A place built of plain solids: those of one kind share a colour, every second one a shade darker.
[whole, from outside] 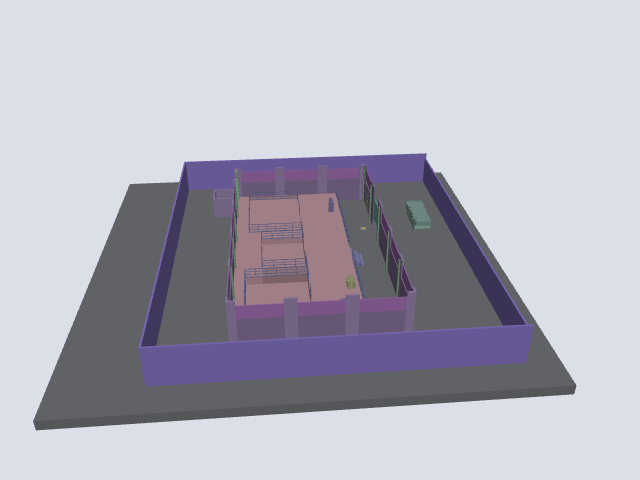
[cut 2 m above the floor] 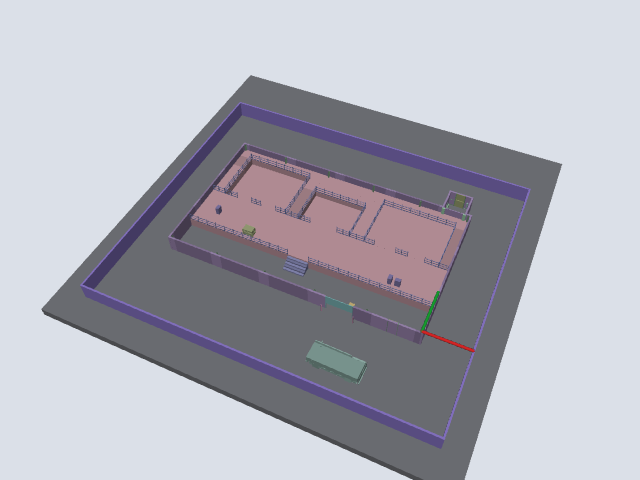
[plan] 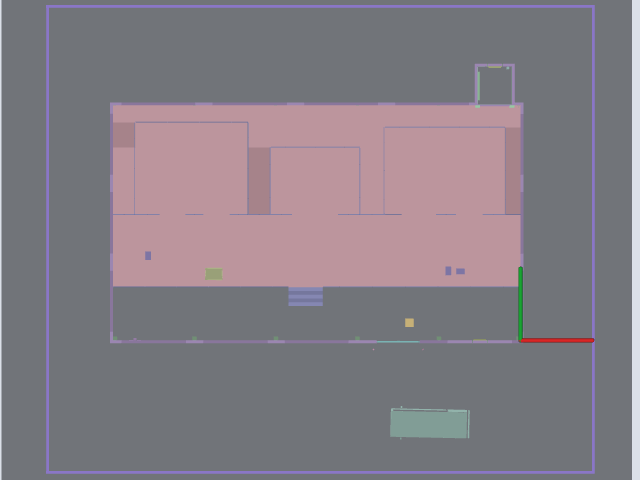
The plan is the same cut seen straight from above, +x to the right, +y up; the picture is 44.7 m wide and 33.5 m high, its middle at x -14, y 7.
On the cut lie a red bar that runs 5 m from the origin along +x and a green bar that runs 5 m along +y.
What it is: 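A works' hall with a railed raised floor and openings in the rail; one tall room; a strip of floor behind the doors, a deck 1.10 m over it that fills the rest, and 3 sunk grounds in the deck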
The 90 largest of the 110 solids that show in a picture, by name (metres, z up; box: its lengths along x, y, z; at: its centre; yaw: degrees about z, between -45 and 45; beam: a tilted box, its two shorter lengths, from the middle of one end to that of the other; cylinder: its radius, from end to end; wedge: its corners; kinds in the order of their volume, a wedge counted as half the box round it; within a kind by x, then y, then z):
{
 "raised_floor_bank_1": {"box": [1.55, 4.65, 1.15], "at": [-27.68, 11.12, 0.53]},
 "raised_floor_bank_2": {"box": [1.55, 1.4, 1.15], "at": [-27.68, 14.15, 0.53]},
 "raised_floor_bank_3": {"box": [1.55, 0.35, 1.15], "at": [-27.68, 15.03, 0.53]},
 "raised_floor_bank_4": {"box": [7.85, 6.4, 0.3], "at": [-22.98, 12.0, 0.1]},
 "raised_floor_bank_5": {"box": [1.6, 4.65, 1.15], "at": [-18.25, 11.12, 0.53]},
 "raised_floor_bank_6": {"box": [6.2, 4.65, 0.45], "at": [-14.35, 11.12, 0.17]},
 "raised_floor_bank_7": {"box": [9.55, 1.4, 1.15], "at": [-14.28, 14.15, 0.53]},
 "raised_floor_bank_8": {"box": [9.55, 0.02, 1.15], "at": [-14.28, 14.85, 0.53]},
 "raised_floor_bank_9": {"box": [28.45, 5.1, 1.15], "at": [-14.22, 6.25, 0.53]},
 "raised_floor_bank_10": {"box": [28.45, 1.2, 1.15], "at": [-14.22, 15.8, 0.53]},
 "raised_floor_bank_11": {"box": [1.75, 4.65, 1.15], "at": [-10.38, 11.12, 0.53]},
 "raised_floor_bank_12": {"box": [19.05, 0.35, 1.15], "at": [-9.53, 15.03, 0.53]},
 "raised_floor_bank_13": {"box": [19.05, 0.02, 1.15], "at": [-9.53, 15.2, 0.53]},
 "raised_floor_bank_14": {"box": [8.4, 6.05, 1.15], "at": [-5.3, 11.82, 0.53]},
 "raised_floor_bank_15": {"box": [1.1, 4.65, 1.15], "at": [-0.55, 11.12, 0.53]},
 "raised_floor_bank_16": {"box": [1.1, 1.4, 1.15], "at": [-0.55, 14.15, 0.53]},
 "yard_bound_1": {"box": [0.2, 32.72, 4.15], "at": [-33.02, 7.05, 2.02]},
 "yard_bound_2": {"box": [38.3, 0.2, 3.45], "at": [-13.97, -9.22, 1.67]},
 "yard_bound_3": {"box": [38.3, 0.2, 4.15], "at": [-13.97, 23.31, 2.02]},
 "yard_bound_4": {"box": [0.2, 32.72, 4.15], "at": [5.08, 7.05, 2.02]},
 "wall_1": {"box": [0.2, 0.81, 5.05], "at": [-28.55, 0.2, 2.48]},
 "wall_2": {"box": [0.2, 4.26, 3.15], "at": [-28.55, 2.73, 1.52]},
 "wall_3": {"box": [0.2, 1.21, 5.05], "at": [-28.55, 5.45, 2.48]},
 "wall_4": {"box": [0.2, 4.31, 3.15], "at": [-28.55, 8.2, 1.52]},
 "wall_5": {"box": [0.2, 1.21, 5.05], "at": [-28.55, 10.95, 2.48]},
 "wall_6": {"box": [0.2, 4.26, 3.15], "at": [-28.55, 13.68, 1.52]},
 "wall_7": {"box": [0.2, 0.81, 5.05], "at": [-28.55, 16.2, 2.48]},
 "wall_8": {"box": [0.81, 0.2, 5.05], "at": [-28.25, -0.1, 2.48]},
 "wall_9": {"box": [0.81, 0.2, 5.05], "at": [-28.25, 16.5, 2.48]},
 "wall_10": {"box": [4.51, 0.2, 3.15], "at": [-25.6, -0.1, 1.52]},
 "wall_11": {"box": [5.16, 0.2, 3.15], "at": [-25.27, 16.5, 1.52]},
 "wall_12": {"box": [1.21, 0.2, 5.05], "at": [-22.75, -0.1, 2.48]},
 "wall_13": {"box": [1.21, 0.2, 5.05], "at": [-22.1, 16.5, 2.48]},
 "wall_14": {"box": [4.51, 0.2, 3.15], "at": [-19.9, -0.1, 1.52]},
 "wall_15": {"box": [5.21, 0.2, 3.15], "at": [-18.9, 16.5, 1.52]},
 "wall_16": {"box": [1.21, 0.2, 5.05], "at": [-17.05, -0.1, 2.48]},
 "wall_17": {"box": [1.21, 0.2, 5.05], "at": [-15.7, 16.5, 2.48]},
 "wall_18": {"box": [4.46, 0.2, 3.15], "at": [-14.22, -0.1, 1.52]},
 "wall_19": {"box": [5.16, 0.2, 3.15], "at": [-12.53, 16.5, 1.52]},
 "wall_20": {"box": [1.96, 0.2, 5.05], "at": [-11.03, -0.1, 2.48]},
 "wall_21": {"box": [1.21, 0.2, 5.05], "at": [-9.35, 16.5, 2.48]},
 "wall_22": {"box": [5.16, 0.2, 3.15], "at": [-6.17, 16.5, 1.52]},
 "wall_23": {"box": [1.96, 0.2, 5.05], "at": [-6.08, -0.1, 2.48]},
 "wall_24": {"box": [0.2, 2.9, 2.55], "at": [-3.1, 17.85, 1.23]},
 "wall_25": {"box": [4.51, 0.2, 3.15], "at": [-2.85, -0.1, 1.52]},
 "wall_26": {"box": [2.52, 0.06, 5.05], "at": [-1.8, 16.37, 2.48]},
 "wall_27": {"box": [2.8, 0.2, 2.55], "at": [-1.8, 19.2, 1.23]},
 "wall_28": {"box": [0.2, 2.9, 2.55], "at": [-0.5, 17.85, 1.23]},
 "wall_29": {"box": [0.81, 0.2, 5.05], "at": [-0.2, -0.1, 2.48]},
 "wall_30": {"box": [0.2, 0.81, 5.05], "at": [0.1, 0.2, 2.48]},
 "wall_31": {"box": [0.2, 4.26, 3.15], "at": [0.1, 2.73, 1.52]},
 "wall_32": {"box": [0.2, 1.21, 5.05], "at": [0.1, 5.45, 2.48]},
 "wall_33": {"box": [0.2, 4.31, 3.15], "at": [0.1, 8.2, 1.52]},
 "wall_34": {"box": [0.2, 1.21, 5.05], "at": [0.1, 10.95, 2.48]},
 "wall_35": {"box": [0.2, 4.26, 3.15], "at": [0.1, 13.68, 1.52]},
 "wall_36": {"box": [0.2, 0.81, 5.05], "at": [0.1, 16.2, 2.48]},
 "window_pane_1": {"box": [0.1, 4.25, 1.41], "at": [-28.6, 2.73, 3.79]},
 "window_pane_2": {"box": [0.1, 4.3, 1.41], "at": [-28.6, 8.2, 3.79]},
 "window_pane_3": {"box": [0.1, 4.25, 1.41], "at": [-28.6, 13.68, 3.79]},
 "window_pane_4": {"box": [4.5, 0.1, 1.41], "at": [-25.6, -0.15, 3.79]},
 "window_pane_5": {"box": [5.15, 0.1, 1.41], "at": [-25.27, 16.55, 3.79]},
 "window_pane_6": {"box": [4.5, 0.1, 1.41], "at": [-19.9, -0.15, 3.79]},
 "window_pane_7": {"box": [5.2, 0.1, 1.41], "at": [-18.9, 16.55, 3.79]},
 "window_pane_8": {"box": [4.45, 0.1, 1.41], "at": [-14.22, -0.15, 3.79]},
 "window_pane_9": {"box": [5.15, 0.1, 1.41], "at": [-12.53, 16.55, 3.79]},
 "window_pane_10": {"box": [4.5, 0.1, 1.41], "at": [-2.85, -0.15, 3.79]},
 "window_pane_11": {"box": [0.1, 4.25, 1.41], "at": [0.15, 2.73, 3.79]},
 "window_pane_12": {"box": [0.1, 4.3, 1.41], "at": [0.15, 8.2, 3.79]},
 "window_pane_13": {"box": [0.1, 4.25, 1.41], "at": [0.15, 13.68, 3.79]},
 "beyond_van_1": {"box": [0.16, 1.96, 0.22], "at": [-8.99, -5.74, 0.43], "yaw": -1.2},
 "beyond_van_2": {"box": [3.79, 0.08, 1.48], "at": [-7.08, -4.83, 0.68], "yaw": -1.2},
 "beyond_van_3": {"box": [5.29, 1.81, 0.65], "at": [-6.4, -5.88, 0.97], "yaw": -1.2},
 "door_landing_1": {"box": [2.4, 0.28, 0.23], "at": [-15.0, 2.54, 0.07]},
 "door_landing_2": {"box": [2.4, 0.28, 0.42], "at": [-15.0, 2.8, 0.16]},
 "door_landing_3": {"box": [2.4, 0.28, 0.6], "at": [-15.0, 3.06, 0.25]},
 "door_landing_4": {"box": [2.4, 0.28, 0.78], "at": [-15.0, 3.32, 0.34]},
 "door_landing_5": {"box": [2.4, 0.28, 0.97], "at": [-15.0, 3.58, 0.43]},
 "tote_stack_1": {"box": [0.4, 0.6, 1.62], "at": [-26.0, 5.89, 1.91]},
 "tote_stack_2": {"box": [0.4, 0.6, 1.28], "at": [-5.04, 4.85, 1.74]},
 "tote_stack_3": {"box": [0.6, 0.4, 1.32], "at": [-4.19, 4.82, 1.76]},
 "pallet_stack_1": {"box": [1.11, 0.75, 0.86], "at": [-21.41, 4.62, 1.48]},
 "roller_shutter_1": {"box": [2.86, 0.06, 2.76], "at": [-8.55, -0.12, 2.22]},
 "deck_rail_1": {"box": [12.25, 0.024, 0.1], "at": [-22.32, 3.73, 1.15]},
 "deck_rail_2": {"box": [12.25, 0.05, 0.05], "at": [-22.32, 3.73, 1.49]},
 "deck_rail_3": {"box": [12.25, 0.05, 0.05], "at": [-22.32, 3.73, 1.8]},
 "deck_rail_4": {"box": [13.8, 0.024, 0.1], "at": [-6.9, 3.73, 1.15]},
 "deck_rail_5": {"box": [13.8, 0.05, 0.05], "at": [-6.9, 3.73, 1.49]},
 "deck_rail_6": {"box": [13.8, 0.05, 0.05], "at": [-6.9, 3.73, 1.8]},
 "radiator_1": {"box": [0.14, 2.0, 0.44], "at": [-2.93, 17.75, 0.17]},
 "door_leaf_1": {"box": [1.0, 0.044, 2.15], "at": [-1.8, 19.1, 1.02]}
}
